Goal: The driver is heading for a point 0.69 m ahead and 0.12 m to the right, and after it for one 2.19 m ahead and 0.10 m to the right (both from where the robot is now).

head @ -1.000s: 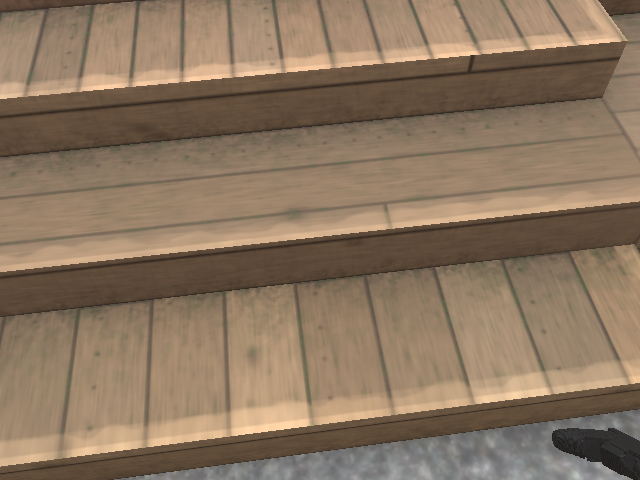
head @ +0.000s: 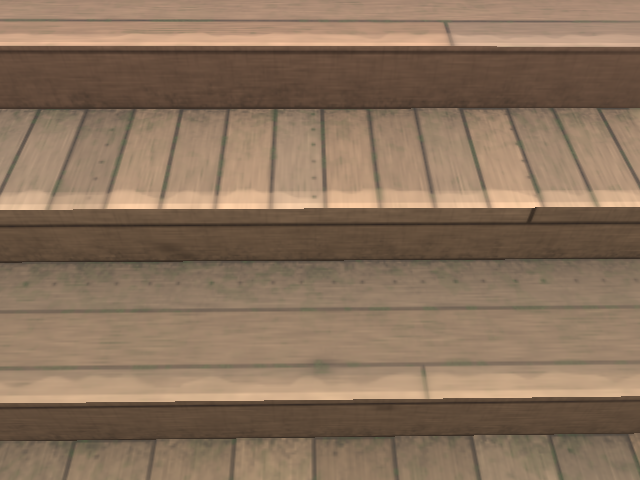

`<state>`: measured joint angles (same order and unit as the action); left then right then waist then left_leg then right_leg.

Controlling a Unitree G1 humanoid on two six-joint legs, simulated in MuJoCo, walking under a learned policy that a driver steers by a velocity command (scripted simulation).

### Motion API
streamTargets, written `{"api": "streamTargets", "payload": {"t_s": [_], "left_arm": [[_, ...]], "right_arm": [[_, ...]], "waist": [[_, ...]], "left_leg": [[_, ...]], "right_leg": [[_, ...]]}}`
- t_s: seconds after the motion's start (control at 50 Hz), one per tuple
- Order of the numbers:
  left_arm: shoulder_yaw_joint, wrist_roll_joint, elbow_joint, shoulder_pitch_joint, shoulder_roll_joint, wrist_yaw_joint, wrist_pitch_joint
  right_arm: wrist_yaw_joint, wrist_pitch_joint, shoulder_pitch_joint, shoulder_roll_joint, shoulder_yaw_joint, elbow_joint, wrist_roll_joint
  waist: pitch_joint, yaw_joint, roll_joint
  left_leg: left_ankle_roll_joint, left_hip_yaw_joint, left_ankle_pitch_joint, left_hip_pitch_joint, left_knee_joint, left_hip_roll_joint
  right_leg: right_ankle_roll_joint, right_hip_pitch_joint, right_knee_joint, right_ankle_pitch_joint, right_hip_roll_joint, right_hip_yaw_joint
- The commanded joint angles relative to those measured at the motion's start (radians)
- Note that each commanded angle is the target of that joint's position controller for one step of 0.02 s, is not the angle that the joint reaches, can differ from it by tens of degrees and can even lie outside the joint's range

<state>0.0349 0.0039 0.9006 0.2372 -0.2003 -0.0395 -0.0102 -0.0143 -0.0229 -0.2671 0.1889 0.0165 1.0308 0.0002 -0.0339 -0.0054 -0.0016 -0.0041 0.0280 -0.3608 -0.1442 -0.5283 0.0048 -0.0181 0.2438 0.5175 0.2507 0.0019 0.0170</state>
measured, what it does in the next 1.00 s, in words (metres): climbs: right foot, then left foot 0.15 m higher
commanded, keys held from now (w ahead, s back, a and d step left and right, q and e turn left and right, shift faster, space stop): no key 0.04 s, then e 0.18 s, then w+e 0.26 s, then w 0.22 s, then w+q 0.30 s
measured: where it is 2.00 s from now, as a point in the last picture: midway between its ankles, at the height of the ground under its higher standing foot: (398, 234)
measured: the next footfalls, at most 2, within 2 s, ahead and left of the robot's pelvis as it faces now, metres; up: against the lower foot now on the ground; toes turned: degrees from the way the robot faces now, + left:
right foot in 0.44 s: +0.02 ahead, -0.13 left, +0.00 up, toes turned -13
left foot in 0.90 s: +0.36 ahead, -0.05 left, +0.15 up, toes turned -9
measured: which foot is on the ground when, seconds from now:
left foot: down 0.00-0.42, up 0.44-0.88, down 0.90-1.00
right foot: down 0.00-0.18, up 0.20-0.42, down 0.44-0.90, up 0.92-1.00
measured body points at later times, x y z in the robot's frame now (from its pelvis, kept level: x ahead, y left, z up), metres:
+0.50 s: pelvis +0.02 -0.05 -0.01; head +0.03 -0.07 +0.44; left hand +0.18 +0.20 -0.11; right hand +0.09 -0.34 -0.14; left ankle -0.05 +0.11 -0.65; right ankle -0.02 -0.12 -0.73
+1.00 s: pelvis +0.25 -0.08 +0.08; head +0.24 -0.09 +0.53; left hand +0.34 +0.15 -0.06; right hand +0.34 -0.34 -0.03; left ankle +0.32 -0.04 -0.58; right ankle +0.05 -0.17 -0.51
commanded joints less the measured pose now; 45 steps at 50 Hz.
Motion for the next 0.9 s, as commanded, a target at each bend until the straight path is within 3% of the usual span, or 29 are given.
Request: {"api": "streamTargets", "payload": {"t_s": [0.02,0.06,0.14,0.18,0.22,0.24,0.28,0.32,0.36,0.38,0.42,0.44,0.46,0.48,0.5,0.52,0.54,0.56,0.6,0.66,0.7,0.72,0.74,0.78,0.8,0.82,0.86,0.88,0.9], "left_arm": [[0.02,-0.002,-0.017,0.028,-0.084,-0.008,0.0],[0.024,-0.006,-0.007,0.021,-0.094,-0.01,-0.005],[0.039,-0.017,-0.075,-0.079,-0.136,-0.026,-0.01],[0.041,-0.015,-0.102,-0.086,-0.122,-0.031,-0.019],[0.043,-0.015,-0.115,-0.07,-0.106,-0.028,-0.027],[0.045,-0.022,-0.121,-0.072,-0.109,-0.022,-0.028],[0.039,-0.021,-0.139,-0.064,-0.095,-0.01,-0.026],[0.029,-0.014,-0.171,-0.163,-0.09,0.01,-0.005],[0.029,-0.022,-0.177,-0.142,-0.083,0.028,0.012],[0.04,-0.028,-0.153,-0.051,-0.094,0.029,0.01],[0.079,-0.023,-0.096,0.129,-0.147,0.035,0.005],[0.101,-0.018,-0.096,0.203,-0.252,0.025,0.01],[0.101,0.018,-0.119,0.257,-0.32,0.033,0.042],[0.087,0.019,-0.115,0.233,-0.261,0.039,0.065],[0.072,-0.002,-0.093,0.201,-0.2,0.035,0.065],[0.06,-0.008,-0.093,0.172,-0.175,0.032,0.056],[0.044,-0.005,-0.098,0.136,-0.15,0.032,0.053],[0.026,0.003,-0.069,0.17,-0.109,0.034,0.045],[0.003,0.001,-0.009,0.24,-0.07,0.043,0.034],[-0.025,0.011,0.065,0.307,-0.04,0.051,0.02],[-0.042,0.014,0.077,0.271,-0.027,0.043,0.021],[-0.049,-0.004,0.076,0.233,-0.033,0.033,0.018],[-0.054,0.0,0.086,0.263,-0.026,0.016,0.019],[-0.035,-0.019,0.108,0.323,-0.086,-0.015,0.027],[-0.032,-0.037,0.101,0.264,-0.108,-0.02,0.032],[-0.027,-0.036,0.105,0.263,-0.14,-0.02,0.032],[-0.017,-0.012,0.103,0.301,-0.21,-0.024,0.029],[-0.013,0.009,0.101,0.26,-0.215,-0.021,0.021],[-0.006,0.024,0.082,0.234,-0.22,-0.025,0.024]], "right_arm": [[-0.002,-0.008,-0.041,0.104,0.016,-0.009,0.0],[-0.004,-0.007,-0.037,0.114,0.018,-0.004,-0.001],[-0.04,0.008,-0.019,0.183,0.045,-0.053,-0.001],[-0.056,0.018,-0.036,0.207,0.058,-0.073,0.0],[-0.071,0.021,0.029,0.21,0.06,-0.128,-0.015],[-0.074,0.017,0.04,0.205,0.061,-0.151,-0.021],[-0.075,-0.003,0.094,0.239,0.077,-0.173,0.009],[-0.075,-0.012,0.09,0.236,0.079,-0.178,0.019],[-0.068,-0.005,0.096,0.27,0.088,-0.187,0.01],[-0.06,-0.002,0.106,0.276,0.09,-0.192,0.009],[-0.03,-0.009,0.138,0.203,0.068,-0.215,0.012],[-0.016,-0.025,0.173,0.112,0.038,-0.264,-0.027],[-0.006,-0.06,0.195,0.081,0.024,-0.313,-0.009],[0.014,-0.079,0.188,0.134,0.036,-0.301,0.024],[0.03,-0.089,0.174,0.155,0.04,-0.288,0.032],[0.025,-0.09,0.175,0.136,0.034,-0.265,0.015],[0.021,-0.087,0.166,0.129,0.034,-0.263,-0.004],[0.03,-0.079,0.147,0.098,0.028,-0.255,-0.002],[0.039,-0.063,0.113,0.016,0.001,-0.269,0.033],[0.041,-0.061,0.209,-0.055,-0.044,-0.352,0.036],[0.039,-0.068,0.288,-0.066,-0.071,-0.428,0.027],[0.041,-0.074,0.352,-0.071,-0.091,-0.491,0.015],[0.04,-0.073,0.4,-0.073,-0.098,-0.519,0.006],[0.021,-0.07,0.445,-0.063,-0.109,-0.57,-0.016],[0.018,-0.075,0.415,-0.038,-0.1,-0.564,-0.009],[0.015,-0.077,0.314,-0.026,-0.092,-0.526,0.005],[0.032,-0.074,0.235,0.061,-0.049,-0.51,0.024],[0.043,-0.06,0.136,0.097,-0.031,-0.47,0.033],[0.056,-0.05,0.023,0.149,-0.011,-0.427,0.024]], "waist": [[0.022,0.004,0.013],[0.012,0.002,0.013],[0.036,-0.019,0.034],[0.043,-0.026,0.097],[0.038,-0.026,0.208],[0.023,-0.03,0.172],[-0.016,0.009,0.107],[-0.043,-0.029,0.046],[0.006,-0.015,0.096],[0.051,0.032,0.134],[0.118,0.122,0.019],[0.108,0.122,-0.236],[0.199,0.117,-0.308],[0.137,0.106,-0.138],[0.038,0.071,-0.073],[-0.009,0.063,-0.004],[-0.023,0.035,0.007],[-0.014,0.031,-0.035],[-0.029,0.019,-0.079],[-0.096,0.036,-0.063],[-0.136,0.028,-0.057],[-0.144,0.007,-0.056],[-0.105,0.032,-0.088],[-0.021,0.034,-0.096],[0.034,-0.005,-0.101],[0.131,-0.047,-0.163],[0.225,-0.114,-0.296],[0.244,-0.161,-0.334],[0.283,-0.201,-0.313]], "left_leg": [[0.001,0.022,0.352,-0.091,0.104,0.029],[0.002,0.012,0.355,-0.072,0.107,0.025],[0.035,0.014,0.424,-0.013,0.072,0.052],[0.103,0.083,0.445,-0.015,0.104,0.145],[0.256,0.224,0.547,-0.055,0.171,0.351],[0.308,0.259,0.518,-0.047,0.208,0.41],[0.247,0.219,0.246,-0.03,0.242,0.386],[0.186,0.132,0.142,-0.001,0.244,0.321],[0.167,0.04,0.266,-0.036,0.205,0.275],[0.16,0.0,0.353,-0.058,0.126,0.262],[0.089,-0.153,0.516,-0.15,-0.264,0.165],[-0.003,-0.177,-0.044,-0.505,-0.626,0.078],[-0.038,-0.008,-0.231,-0.715,-0.913,-0.052],[-0.029,0.072,-0.195,-0.823,-1.024,0.006],[-0.003,0.056,-0.1,-0.911,-1.038,0.047],[0.002,0.022,-0.036,-0.945,-1.095,0.072],[0.002,0.019,0.022,-0.93,-1.103,0.09],[0.0,-0.017,0.001,-0.94,-1.285,0.072],[0.013,-0.047,-0.083,-1.108,-1.611,0.067],[0.033,-0.054,-0.107,-1.376,-1.858,0.064],[0.032,-0.077,-0.025,-1.366,-1.728,0.065],[0.029,-0.106,0.063,-1.275,-1.488,0.086],[0.011,-0.158,0.153,-1.165,-1.386,0.07],[0.009,-0.207,0.193,-0.878,-1.132,0.085],[0.042,-0.239,0.171,-0.727,-0.957,0.074],[0.073,-0.281,0.146,-0.558,-0.891,0.016],[0.116,-0.316,-0.071,-0.477,-0.73,-0.092],[0.145,-0.275,-0.119,-0.457,-0.572,-0.112],[0.184,-0.126,-0.087,-0.33,-0.436,-0.107]], "right_leg": [[0.02,-0.121,-0.041,-0.285,0.029,0.025],[0.019,-0.098,-0.043,-0.286,0.027,0.029],[0.024,0.036,0.061,-0.287,0.0,0.032],[0.011,0.111,0.178,-0.174,-0.022,0.017],[-0.013,0.214,0.503,0.32,-0.031,-0.022],[-0.028,0.297,0.652,0.429,0.004,-0.005],[-0.03,0.362,0.649,0.366,0.088,0.033],[-0.017,0.352,0.429,0.285,0.103,-0.007],[0.0,0.17,0.249,0.25,0.035,-0.106],[0.017,0.049,0.175,0.165,-0.008,-0.159],[0.084,-0.187,-0.074,-0.022,-0.101,-0.171],[0.18,-0.391,-0.16,-0.237,0.123,0.236],[0.431,-0.418,-0.283,-0.235,0.386,0.764],[0.47,-0.409,-0.317,-0.014,0.418,0.773],[0.405,-0.369,-0.304,0.109,0.378,0.638],[0.346,-0.324,-0.284,0.117,0.327,0.537],[0.307,-0.253,-0.276,0.033,0.283,0.455],[0.304,-0.212,-0.273,-0.036,0.261,0.408],[0.3,-0.187,-0.26,0.001,0.246,0.34],[0.255,-0.168,-0.257,0.104,0.264,0.312],[0.203,-0.041,-0.287,0.107,0.208,0.223],[0.163,0.083,-0.315,0.114,0.144,0.142],[0.176,0.153,-0.377,0.047,0.132,0.121],[0.215,0.171,-0.545,-0.148,0.176,0.105],[0.201,0.087,-0.551,-0.418,0.168,0.037],[0.203,-0.016,-0.465,-0.916,0.171,-0.022],[0.199,-0.317,-0.234,-1.767,0.234,-0.028],[0.196,-0.455,-0.076,-1.915,0.257,-0.039],[0.196,-0.451,0.112,-1.937,0.249,-0.038]]}}
Velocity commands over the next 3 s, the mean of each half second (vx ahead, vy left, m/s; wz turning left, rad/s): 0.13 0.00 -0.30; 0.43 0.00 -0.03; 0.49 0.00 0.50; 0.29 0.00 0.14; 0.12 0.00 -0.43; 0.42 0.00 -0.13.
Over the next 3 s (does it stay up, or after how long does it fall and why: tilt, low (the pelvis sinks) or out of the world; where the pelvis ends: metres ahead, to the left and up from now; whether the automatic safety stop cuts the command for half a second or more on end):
stays up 1.16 -0.12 0.49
